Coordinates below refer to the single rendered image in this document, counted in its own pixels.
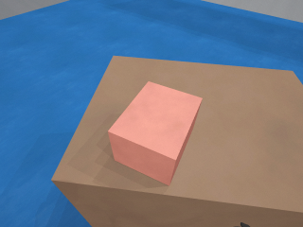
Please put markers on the carton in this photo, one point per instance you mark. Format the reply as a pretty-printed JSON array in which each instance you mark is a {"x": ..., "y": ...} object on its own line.
[{"x": 152, "y": 133}]

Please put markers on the pedestal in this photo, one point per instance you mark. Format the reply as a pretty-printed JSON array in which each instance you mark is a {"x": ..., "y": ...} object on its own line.
[{"x": 243, "y": 161}]

